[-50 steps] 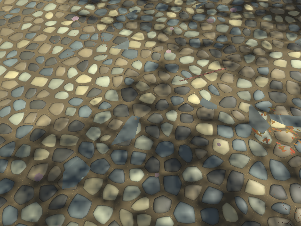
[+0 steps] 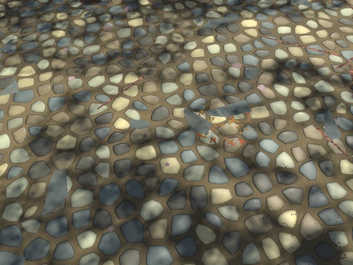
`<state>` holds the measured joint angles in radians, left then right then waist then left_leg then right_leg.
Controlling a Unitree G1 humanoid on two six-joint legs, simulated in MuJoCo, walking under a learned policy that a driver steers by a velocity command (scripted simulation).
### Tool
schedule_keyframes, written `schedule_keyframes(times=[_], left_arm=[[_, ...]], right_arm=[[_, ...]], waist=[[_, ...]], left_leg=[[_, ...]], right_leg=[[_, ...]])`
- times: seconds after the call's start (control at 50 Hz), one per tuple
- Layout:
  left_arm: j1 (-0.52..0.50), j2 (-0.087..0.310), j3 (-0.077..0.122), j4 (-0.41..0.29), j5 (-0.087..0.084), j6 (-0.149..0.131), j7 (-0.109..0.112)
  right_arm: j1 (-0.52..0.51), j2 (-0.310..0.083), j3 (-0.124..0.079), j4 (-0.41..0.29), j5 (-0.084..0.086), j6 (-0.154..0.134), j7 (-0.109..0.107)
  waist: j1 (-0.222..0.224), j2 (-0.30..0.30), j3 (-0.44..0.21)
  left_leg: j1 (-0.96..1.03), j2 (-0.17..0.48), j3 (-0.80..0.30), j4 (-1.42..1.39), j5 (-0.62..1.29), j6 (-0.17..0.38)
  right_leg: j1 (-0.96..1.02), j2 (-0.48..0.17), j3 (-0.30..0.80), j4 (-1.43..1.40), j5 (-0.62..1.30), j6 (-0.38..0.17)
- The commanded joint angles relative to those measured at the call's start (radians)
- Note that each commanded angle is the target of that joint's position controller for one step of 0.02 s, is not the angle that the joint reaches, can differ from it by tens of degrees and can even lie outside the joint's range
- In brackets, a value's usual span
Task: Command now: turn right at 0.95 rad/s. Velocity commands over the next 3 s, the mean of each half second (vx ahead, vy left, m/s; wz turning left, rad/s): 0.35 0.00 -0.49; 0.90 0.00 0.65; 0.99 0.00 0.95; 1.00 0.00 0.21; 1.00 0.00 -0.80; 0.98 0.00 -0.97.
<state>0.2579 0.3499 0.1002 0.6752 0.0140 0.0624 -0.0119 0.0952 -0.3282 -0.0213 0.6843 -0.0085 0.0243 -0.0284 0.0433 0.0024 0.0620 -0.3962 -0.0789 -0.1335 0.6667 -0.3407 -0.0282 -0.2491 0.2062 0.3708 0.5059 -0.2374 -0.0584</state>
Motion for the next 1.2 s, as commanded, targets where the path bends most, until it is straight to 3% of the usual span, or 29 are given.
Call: schedule_keyframes(times=[0.02, 0.04, 0.06, 0.08, 0.1, 0.14, 0.22, 0.38, 0.44, 0.48, 0.5, 0.52, 0.54, 0.58, 0.6, 0.64, 0.76, 0.82, 0.86, 0.88, 0.92, 0.94, 0.96, 0.98, 1.0, 1.04, 1.1, 1.14, 1.2], left_arm=[[-0.074, 0.163, 0.042, -0.076, -0.008, -0.015, 0.002], [-0.048, 0.119, 0.03, -0.076, -0.017, -0.021, 0.003], [0.038, 0.032, 0.008, -0.082, -0.021, -0.025, 0.005], [0.04, 0.138, 0.03, -0.07, 0.016, -0.022, 0.012], [0.01, 0.171, 0.041, -0.06, 0.026, -0.019, 0.008], [0.019, 0.136, 0.032, -0.033, 0.015, -0.006, -0.015], [-0.039, 0.109, 0.003, -0.04, 0.018, -0.01, -0.061], [-0.196, 0.047, -0.044, -0.049, 0.022, -0.068, -0.067], [-0.193, 0.027, -0.061, -0.049, 0.018, -0.089, -0.058], [0.022, 0.041, -0.051, 0.026, 0.019, -0.112, -0.029], [0.226, 0.121, -0.025, 0.073, 0.033, -0.126, -0.007], [0.305, 0.25, 0.002, 0.068, 0.045, -0.133, 0.011], [0.225, 0.209, -0.005, 0.053, 0.046, -0.133, 0.024], [0.075, 0.078, -0.043, 0.029, 0.027, -0.14, 0.021], [0.046, 0.056, -0.051, 0.024, 0.021, -0.142, 0.023], [0.068, 0.038, -0.056, 0.045, 0.015, -0.155, 0.024], [0.143, -0.005, -0.064, 0.124, 0.016, -0.188, 0.01], [0.165, 0.007, -0.067, 0.16, 0.012, -0.19, 0.023], [0.18, 0.059, -0.058, 0.169, 0.015, -0.186, 0.042], [0.175, 0.095, -0.049, 0.169, 0.019, -0.176, 0.056], [0.09, 0.158, -0.026, 0.141, 0.037, -0.142, 0.071], [0.04, 0.168, -0.021, 0.119, 0.039, -0.131, 0.062], [0.032, 0.072, -0.042, 0.12, 0.044, -0.138, 0.031], [0.068, -0.027, -0.072, 0.005, 0.023, -0.163, 0.017], [-0.029, 0.038, -0.073, -0.039, 0.027, -0.191, 0.017], [-0.051, 0.058, -0.077, -0.039, 0.029, -0.208, 0.015], [-0.018, 0.032, -0.09, -0.037, 0.07, -0.142, 0.007], [-0.136, 0.013, -0.102, -0.098, 0.066, -0.123, -0.003], [-0.281, -0.026, -0.122, -0.155, 0.033, -0.128, -0.02]], right_arm=[[0.064, -0.111, -0.03, -0.06, 0.002, -0.029, -0.02], [0.078, -0.152, -0.04, -0.057, -0.005, -0.036, -0.031], [0.053, -0.235, -0.052, -0.084, -0.01, -0.029, -0.038], [0.035, -0.225, -0.05, -0.087, -0.017, -0.018, -0.029], [0.042, -0.161, -0.037, -0.083, -0.015, -0.012, -0.021], [0.0, -0.106, -0.022, -0.086, -0.013, -0.009, -0.011], [0.137, -0.137, -0.041, -0.038, -0.026, -0.03, 0.012], [0.251, -0.153, -0.064, 0.049, -0.014, -0.092, 0.037], [0.267, -0.163, -0.07, 0.078, -0.002, -0.079, 0.05], [0.235, -0.127, -0.063, 0.073, 0.006, -0.073, 0.052], [0.174, -0.057, -0.042, 0.038, 0.003, -0.085, 0.057], [0.112, 0.032, -0.019, -0.036, 0.023, -0.1, 0.056], [0.099, -0.045, -0.036, -0.03, 0.014, -0.092, 0.047], [0.163, -0.065, -0.047, 0.023, 0.007, -0.08, 0.068], [0.19, -0.07, -0.053, 0.046, -0.007, -0.069, 0.079], [0.18, -0.048, -0.05, 0.059, -0.022, -0.048, 0.098], [-0.023, -0.007, -0.031, -0.011, -0.012, -0.036, 0.118], [-0.115, 0.02, -0.007, -0.054, -0.015, -0.037, 0.131], [-0.107, 0.008, -0.002, -0.059, -0.009, -0.033, 0.128], [-0.048, -0.012, -0.006, -0.045, -0.007, -0.03, 0.122], [0.275, -0.095, -0.041, 0.042, -0.006, -0.027, 0.103], [0.493, -0.152, -0.073, 0.112, -0.009, -0.035, 0.086], [0.46, -0.185, -0.094, 0.132, 0.003, -0.034, 0.06], [0.348, -0.297, -0.115, 0.093, -0.024, -0.017, 0.053], [0.367, -0.276, -0.123, 0.068, -0.009, -0.018, 0.051], [0.315, -0.177, -0.101, 0.09, -0.011, -0.033, 0.037], [0.236, -0.124, -0.072, 0.075, -0.002, -0.075, 0.027], [0.233, -0.139, -0.074, 0.07, 0.005, -0.098, 0.033], [0.268, -0.151, -0.085, 0.077, 0.009, -0.105, 0.037]], waist=[[-0.074, -0.137, -0.093], [-0.064, -0.029, -0.112], [-0.012, 0.206, -0.162], [-0.024, 0.17, -0.145], [-0.023, 0.115, -0.112], [-0.009, 0.108, -0.072], [-0.079, 0.194, -0.073], [-0.108, 0.15, -0.01], [-0.077, 0.147, 0.036], [0.041, 0.027, 0.001], [0.15, -0.141, -0.103], [0.175, -0.329, -0.164], [0.132, -0.151, -0.104], [0.024, -0.087, -0.046], [-0.004, -0.105, -0.045], [-0.01, -0.114, -0.005], [-0.012, -0.081, 0.105], [-0.02, -0.052, 0.116], [-0.049, -0.084, 0.05], [-0.093, -0.117, 0.001], [-0.265, -0.151, -0.167], [-0.355, -0.115, -0.247], [-0.283, 0.054, -0.19], [-0.136, 0.272, -0.23], [-0.2, 0.081, -0.286], [-0.094, -0.093, -0.048], [0.01, -0.096, 0.037], [-0.004, -0.066, 0.082], [-0.069, -0.002, 0.073]], left_leg=[[0.203, 0.001, 0.005, -0.259, 0.088, 0.014], [0.335, 0.125, -0.088, -0.39, 0.107, 0.037], [0.465, 0.408, -0.373, -0.451, 0.05, 0.127], [0.36, 0.471, -0.462, -0.451, 0.112, 0.21], [0.311, 0.437, -0.367, -0.42, 0.195, 0.228], [0.236, 0.31, -0.151, -0.382, 0.317, 0.204], [0.323, 0.279, -0.166, -0.501, -0.274, 0.181], [0.286, 0.325, -0.095, -0.562, -0.219, 0.197], [0.09, 0.307, -0.062, -0.529, -0.176, 0.219], [-0.159, 0.245, -0.028, -0.352, -0.134, 0.201], [-0.318, 0.132, 0.06, -0.035, -0.111, 0.164], [-0.525, 0.014, 0.114, 0.309, -0.187, 0.14], [-0.575, 0.06, 0.0, 0.459, -0.085, 0.154], [-0.51, 0.127, -0.002, 0.474, 0.065, 0.127], [-0.468, 0.145, 0.024, 0.477, 0.091, 0.107], [-0.475, 0.154, 0.063, 0.542, 0.159, 0.087], [-0.523, 0.145, 0.166, 0.428, 0.325, 0.097], [-0.399, 0.117, 0.288, 0.215, 0.337, 0.145], [-0.217, 0.038, 0.37, 0.126, 0.315, 0.186], [-0.144, 0.006, 0.378, 0.108, 0.276, 0.203], [0.177, -0.042, 0.33, 0.108, 0.144, 0.255], [0.445, -0.038, 0.236, 0.003, 0.109, 0.295], [0.6, 0.042, 0.101, -0.027, 0.043, 0.322], [0.795, 0.266, -0.461, -0.145, 0.004, 0.502], [0.797, 0.319, -0.65, -0.338, -0.122, 0.528], [0.474, 0.288, -0.538, -0.456, -0.086, 0.435], [0.142, 0.155, -0.328, -0.481, 0.045, 0.394], [-0.007, 0.094, -0.25, -0.53, 0.127, 0.381], [-0.036, 0.034, -0.191, -0.513, 0.355, 0.314]], right_leg=[[-0.021, -0.2, 0.269, -0.044, 0.266, -0.034], [-0.115, -0.129, 0.186, 0.049, 0.018, 0.021], [-0.258, 0.005, -0.042, 0.288, -0.341, 0.074], [-0.308, 0.003, -0.168, 0.442, -0.369, 0.086], [-0.292, -0.07, -0.184, 0.531, -0.303, 0.09], [-0.256, -0.096, -0.218, 0.64, -0.199, 0.096], [-0.367, -0.125, -0.273, 0.593, -0.126, 0.081], [-0.284, -0.186, -0.342, 0.221, -0.095, 0.049], [-0.034, -0.18, -0.426, 0.005, -0.134, 0.013], [0.348, -0.169, -0.419, -0.096, -0.022, -0.012], [0.58, -0.347, -0.195, -0.178, -0.229, -0.032], [0.637, -0.617, 0.233, -0.34, -0.608, -0.079], [0.511, -0.647, 0.277, -0.332, -0.617, -0.107], [0.384, -0.531, 0.013, -0.325, -0.389, -0.042], [0.339, -0.497, -0.076, -0.352, -0.318, -0.022], [0.29, -0.448, -0.22, -0.383, -0.151, -0.005], [0.241, -0.394, -0.501, -0.442, 0.282, 0.019], [0.26, -0.376, -0.61, -0.423, 0.63, 0.056], [0.307, -0.395, -0.644, -0.313, 1.167, 0.072], [0.354, -0.416, -0.645, -0.212, 1.361, 0.078], [0.32, -0.464, -0.614, 0.196, 1.508, 0.06], [0.169, -0.445, -0.592, 0.524, 1.3, 0.037], [-0.124, -0.279, -0.574, 0.87, 0.239, 0.025], [-0.559, -0.14, -0.457, 1.209, -0.267, 0.076], [-0.653, -0.186, -0.276, 1.189, -0.171, 0.057], [-0.593, -0.277, -0.276, 0.968, -0.081, 0.056], [-0.442, -0.338, -0.295, 0.79, -0.136, 0.111], [-0.385, -0.347, -0.354, 0.598, -0.051, 0.135], [-0.249, -0.303, -0.39, 0.279, 0.238, 0.129]])
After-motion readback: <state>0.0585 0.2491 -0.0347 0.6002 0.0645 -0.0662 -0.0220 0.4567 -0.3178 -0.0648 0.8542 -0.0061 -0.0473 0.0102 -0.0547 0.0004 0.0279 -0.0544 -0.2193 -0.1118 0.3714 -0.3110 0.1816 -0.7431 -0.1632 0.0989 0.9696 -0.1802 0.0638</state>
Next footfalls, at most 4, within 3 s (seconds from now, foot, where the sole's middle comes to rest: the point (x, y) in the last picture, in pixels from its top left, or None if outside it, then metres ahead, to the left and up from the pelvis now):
0.04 left None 0.08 0.11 -0.78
0.50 right None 0.12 -0.15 -0.78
0.96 left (204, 234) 0.55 -0.03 -0.78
1.36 right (211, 134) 1.02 -0.07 -0.78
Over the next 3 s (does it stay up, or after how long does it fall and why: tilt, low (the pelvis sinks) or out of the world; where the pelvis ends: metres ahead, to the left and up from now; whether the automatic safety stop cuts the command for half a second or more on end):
stays up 2.00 0.74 -0.01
